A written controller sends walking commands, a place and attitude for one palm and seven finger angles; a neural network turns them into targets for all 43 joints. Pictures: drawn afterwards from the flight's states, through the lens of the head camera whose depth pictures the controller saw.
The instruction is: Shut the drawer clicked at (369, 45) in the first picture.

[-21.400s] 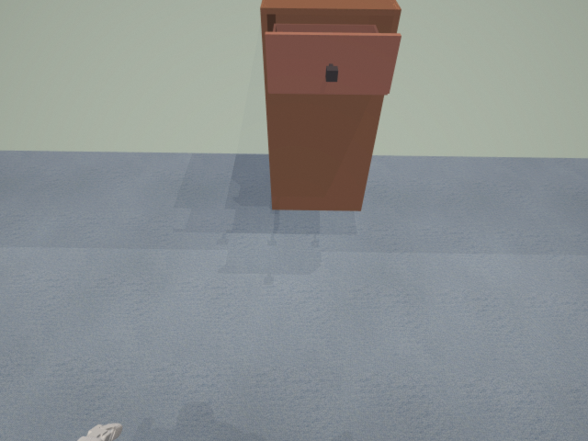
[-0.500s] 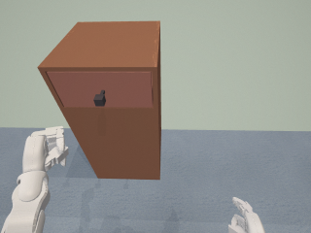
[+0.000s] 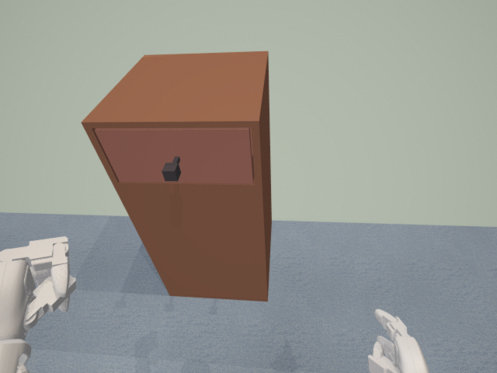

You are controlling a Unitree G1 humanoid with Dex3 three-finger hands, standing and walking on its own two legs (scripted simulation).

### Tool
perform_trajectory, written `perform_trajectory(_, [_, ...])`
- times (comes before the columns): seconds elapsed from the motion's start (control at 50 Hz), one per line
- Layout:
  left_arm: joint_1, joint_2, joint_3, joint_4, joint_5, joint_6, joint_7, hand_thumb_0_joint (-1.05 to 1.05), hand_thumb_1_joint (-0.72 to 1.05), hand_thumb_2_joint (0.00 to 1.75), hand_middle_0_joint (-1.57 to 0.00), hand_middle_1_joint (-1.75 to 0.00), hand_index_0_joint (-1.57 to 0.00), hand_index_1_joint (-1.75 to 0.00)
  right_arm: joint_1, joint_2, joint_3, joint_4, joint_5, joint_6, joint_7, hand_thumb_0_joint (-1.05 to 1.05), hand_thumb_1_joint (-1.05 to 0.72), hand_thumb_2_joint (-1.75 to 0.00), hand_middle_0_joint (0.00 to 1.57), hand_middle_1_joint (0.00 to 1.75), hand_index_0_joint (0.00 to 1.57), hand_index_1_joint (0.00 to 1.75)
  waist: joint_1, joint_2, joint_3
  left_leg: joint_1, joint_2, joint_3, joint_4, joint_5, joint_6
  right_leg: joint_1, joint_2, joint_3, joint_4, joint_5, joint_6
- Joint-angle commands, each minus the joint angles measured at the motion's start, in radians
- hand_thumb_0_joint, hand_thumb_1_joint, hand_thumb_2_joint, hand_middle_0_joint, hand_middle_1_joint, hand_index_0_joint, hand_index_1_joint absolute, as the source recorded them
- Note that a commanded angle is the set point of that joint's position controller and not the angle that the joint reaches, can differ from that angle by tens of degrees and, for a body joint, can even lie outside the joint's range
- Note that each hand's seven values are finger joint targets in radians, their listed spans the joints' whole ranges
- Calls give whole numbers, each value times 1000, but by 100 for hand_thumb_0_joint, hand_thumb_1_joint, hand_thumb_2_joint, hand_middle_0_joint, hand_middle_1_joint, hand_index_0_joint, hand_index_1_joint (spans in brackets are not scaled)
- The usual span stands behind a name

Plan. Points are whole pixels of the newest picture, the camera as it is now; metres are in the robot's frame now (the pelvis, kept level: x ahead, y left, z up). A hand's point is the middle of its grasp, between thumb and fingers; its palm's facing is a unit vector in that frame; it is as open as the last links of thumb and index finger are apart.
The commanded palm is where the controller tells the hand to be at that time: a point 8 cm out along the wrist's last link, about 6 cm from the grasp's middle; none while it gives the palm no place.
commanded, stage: draw the hand back to the body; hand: left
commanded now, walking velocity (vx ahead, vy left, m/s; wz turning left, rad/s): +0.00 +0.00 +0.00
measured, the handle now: (173, 167) +0.57 +0.27 +0.01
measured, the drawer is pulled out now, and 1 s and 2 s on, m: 0.00 0.00 0.00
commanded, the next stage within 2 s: step back with the hand held close in 0.06 s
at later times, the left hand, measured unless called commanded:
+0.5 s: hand (79, 285) +0.18 +0.24 +0.14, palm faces +0.25 -0.83 -0.49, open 3.3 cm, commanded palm +0.12 +0.29 +0.17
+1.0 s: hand out of the picture +0.09 +0.28 +0.16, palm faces +0.39 -0.78 -0.50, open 3.3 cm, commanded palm +0.02 +0.32 +0.17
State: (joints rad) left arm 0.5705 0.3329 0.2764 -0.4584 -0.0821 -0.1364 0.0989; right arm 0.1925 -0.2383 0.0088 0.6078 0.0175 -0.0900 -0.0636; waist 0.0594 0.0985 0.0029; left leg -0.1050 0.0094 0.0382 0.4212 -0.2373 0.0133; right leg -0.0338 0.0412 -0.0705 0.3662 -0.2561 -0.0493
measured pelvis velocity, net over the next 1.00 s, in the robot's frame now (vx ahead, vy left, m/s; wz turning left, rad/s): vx -0.10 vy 0.03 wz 0.06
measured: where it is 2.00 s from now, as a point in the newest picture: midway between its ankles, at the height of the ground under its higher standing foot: outside the picture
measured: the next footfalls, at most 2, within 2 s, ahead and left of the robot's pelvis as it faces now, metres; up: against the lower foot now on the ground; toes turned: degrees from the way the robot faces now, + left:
left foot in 1.24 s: -0.04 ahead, +0.14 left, +0.00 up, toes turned +2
right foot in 1.60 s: -0.29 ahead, -0.09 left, +0.00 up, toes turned -3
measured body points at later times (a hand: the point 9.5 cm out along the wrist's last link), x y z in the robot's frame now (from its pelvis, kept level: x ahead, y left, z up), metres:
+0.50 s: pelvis -0.02 +0.01 +0.00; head +0.00 -0.01 +0.45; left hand +0.16 +0.28 +0.17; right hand +0.15 -0.24 -0.09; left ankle +0.00 +0.11 -0.74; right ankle -0.03 -0.08 -0.74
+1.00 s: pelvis -0.10 +0.03 -0.02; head -0.07 +0.04 +0.43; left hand +0.06 +0.31 +0.18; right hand +0.09 -0.19 -0.09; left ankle +0.00 +0.11 -0.74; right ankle -0.03 -0.08 -0.74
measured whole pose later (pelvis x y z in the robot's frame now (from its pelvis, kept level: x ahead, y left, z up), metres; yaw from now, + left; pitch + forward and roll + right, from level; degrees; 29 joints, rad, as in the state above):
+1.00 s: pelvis -0.10 +0.03 -0.02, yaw +4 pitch +0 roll -2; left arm 0.61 0.40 0.38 -0.61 0.00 -0.23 0.15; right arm 0.22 -0.20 0.00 0.53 0.00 -0.08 -0.08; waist -0.02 0.02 0.05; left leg -0.43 -0.03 0.03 0.57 -0.16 0.07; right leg -0.36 0.05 0.00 0.56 -0.20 0.00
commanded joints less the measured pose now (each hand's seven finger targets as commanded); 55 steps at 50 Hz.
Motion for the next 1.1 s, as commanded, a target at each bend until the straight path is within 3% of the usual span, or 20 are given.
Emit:
perform_trajectory(0.0, [-125,138,94,-112,-7,-41,11,0,90,90,-140,-160,-140,-160,-132,-89,-33,-159,3,-51,-13,0,-90,-90,20,30,20,30,-21,-90,40,47,7,-24,-35,116,32,-150,-57,84,-103,131,38])
perform_trajectory(0.04, [-131,152,104,-154,-3,-53,16,0,90,90,-140,-160,-140,-160,-134,-88,-34,-163,-1,-57,-15,0,-90,-90,20,30,20,30,-11,-64,-24,62,3,-29,-34,135,33,-112,-61,83,-87,150,34])
perform_trajectory(0.1, [-132,159,102,-195,-4,-54,20,0,90,90,-140,-160,-140,-160,-137,-84,-28,-167,-5,-69,-16,0,-90,-90,20,30,20,30,-5,-26,-56,68,2,-32,-33,156,28,-86,-63,81,-75,179,32])
perform_trajectory(0.16, [-106,170,114,-211,-4,-53,27,0,90,90,-140,-160,-140,-160,-136,-82,-28,-167,-5,-77,-15,0,-90,-90,20,30,20,30,1,-47,-76,69,3,-32,-23,207,28,-67,-63,81,-60,247,30])
perform_trajectory(0.18, [-289,341,295,-298,-1,-109,38,0,90,90,-140,-160,-140,-160,-109,-86,-15,-219,3,-55,-8,0,-90,-90,20,30,20,30,-29,-42,48,-16,18,-65,-4,141,35,-163,-120,174,-110,309,31])
perform_trajectory(0.2, [-181,267,248,-212,6,-117,27,0,90,90,-140,-160,-140,-160,-111,-73,-29,-178,-6,-43,-6,0,-90,-90,20,30,20,30,-35,-130,31,-28,25,-70,32,135,38,-175,-147,189,-105,366,32])
perform_trajectory(0.22, [-92,214,204,-152,14,-110,20,0,90,90,-140,-160,-140,-160,-108,-75,-32,-171,-11,-29,-1,0,-90,-90,20,30,20,30,-41,-168,21,-23,27,-64,43,159,40,-174,-154,181,-93,419,37])
perform_trajectory(0.24, [-51,177,175,-129,17,-103,13,0,90,90,-140,-160,-140,-160,-105,-81,-37,-181,-9,-13,2,0,-90,-90,20,30,20,30,-44,-171,-3,-15,31,-56,47,202,39,-159,-155,165,-68,480,46])
perform_trajectory(0.28, [-8,146,149,-140,20,-106,4,0,90,90,-140,-160,-140,-160,-109,-94,-48,-194,-11,3,5,0,-90,-90,20,30,20,30,-45,-95,-62,-9,41,-47,34,289,37,-130,-149,138,-27,513,54])
perform_trajectory(0.34, [47,155,151,-171,21,-98,8,0,90,90,-140,-160,-140,-160,-104,-101,-58,-207,-6,29,7,0,-90,-90,20,30,20,30,-47,-47,-131,-7,64,-53,23,358,38,-115,-135,120,9,455,55])
perform_trajectory(0.44, [81,217,211,-276,17,-106,27,0,90,90,-140,-160,-140,-160,-113,-89,-63,-237,-1,46,-6,0,-90,-90,20,30,20,30,-46,-114,-180,-57,71,-73,26,359,34,-99,-125,115,42,430,49])
perform_trajectory(0.52, [91,228,223,-311,16,-110,43,0,90,90,-140,-160,-140,-160,-106,-91,-64,-241,-3,44,-18,0,-90,-90,20,30,20,30,-47,-48,-168,-100,77,-92,12,347,33,-116,-111,113,66,373,47])
perform_trajectory(0.6, [94,212,206,-298,21,-112,48,0,90,90,-140,-160,-140,-160,-100,-95,-65,-235,-5,31,-22,0,-90,-90,20,30,20,30,-50,-11,-122,-178,94,-121,-37,212,41,-133,-84,106,77,234,51])
perform_trajectory(0.74, [68,196,202,-290,41,-133,60,0,90,90,-140,-160,-140,-160,-88,-111,-65,-236,-4,-5,-23,0,-90,-90,20,30,20,30,-61,-34,-49,-438,117,-179,-125,-263,70,-76,-62,131,106,25,52])
perform_trajectory(0.86, [32,190,204,-345,60,-151,66,0,90,90,-140,-160,-140,-160,-73,-120,-62,-237,-15,-36,-27,0,-90,-90,20,30,20,30,-63,8,-45,-532,145,-230,-163,-417,80,-61,-31,121,171,-76,55])
perform_trajectory(0.9, [34,200,224,-355,70,-154,67,0,90,90,-140,-160,-140,-160,-82,-117,-61,-239,-17,-44,-32,0,-90,-90,20,30,20,30,-56,55,-56,-609,175,-266,-215,-472,97,21,-1,106,264,-16,62])
perform_trajectory(0.96, [53,208,241,-363,69,-164,64,0,90,90,-140,-160,-140,-160,-72,-110,-65,-239,-16,-52,-27,0,-90,-90,20,30,20,30,-58,22,-84,-587,152,-237,-153,-410,93,13,-3,137,257,61,53])
perform_trajectory(1.02, [48,214,254,-354,67,-179,56,0,90,90,-140,-160,-140,-160,-73,-107,-72,-231,-16,-53,-21,0,-90,-90,20,30,20,30,-66,-42,-62,-575,104,-189,-32,-405,85,-81,-49,253,172,3,29])
perform_trajectory(1.04, [34,209,243,-357,61,-183,56,0,90,90,-140,-160,-140,-160,-58,-102,-75,-220,-16,-49,-16,0,-90,-90,20,30,20,30,-70,-98,-49,-498,63,-151,83,-356,61,-201,-105,327,76,-69,-1])
perform_trajectory(1.08, [-13,214,221,-361,44,-184,69,0,90,90,-140,-160,-140,-160,-31,-85,-81,-175,-21,-36,-3,0,-90,-90,20,30,20,30,-81,-265,-77,-229,-16,-89,405,-186,-9,-494,-291,483,-114,-146,-101])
